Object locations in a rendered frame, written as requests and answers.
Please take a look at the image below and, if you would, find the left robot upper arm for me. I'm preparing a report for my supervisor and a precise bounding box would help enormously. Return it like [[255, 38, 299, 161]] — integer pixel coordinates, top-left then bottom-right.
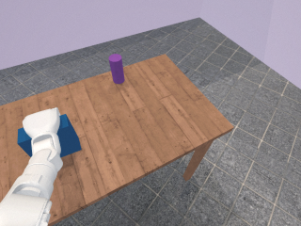
[[0, 193, 53, 226]]

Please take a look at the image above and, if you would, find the table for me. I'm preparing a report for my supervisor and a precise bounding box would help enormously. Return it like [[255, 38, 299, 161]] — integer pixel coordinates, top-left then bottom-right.
[[0, 54, 234, 226]]

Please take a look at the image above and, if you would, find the robot left hand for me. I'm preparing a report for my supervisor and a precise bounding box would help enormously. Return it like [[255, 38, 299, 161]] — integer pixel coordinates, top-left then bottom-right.
[[23, 107, 60, 138]]

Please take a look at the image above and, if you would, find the robot left forearm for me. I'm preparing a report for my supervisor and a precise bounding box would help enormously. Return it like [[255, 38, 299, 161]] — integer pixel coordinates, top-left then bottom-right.
[[0, 132, 63, 211]]

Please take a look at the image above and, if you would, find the sponge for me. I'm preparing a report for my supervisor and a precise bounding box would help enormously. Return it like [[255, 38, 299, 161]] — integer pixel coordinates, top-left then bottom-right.
[[17, 114, 82, 157]]

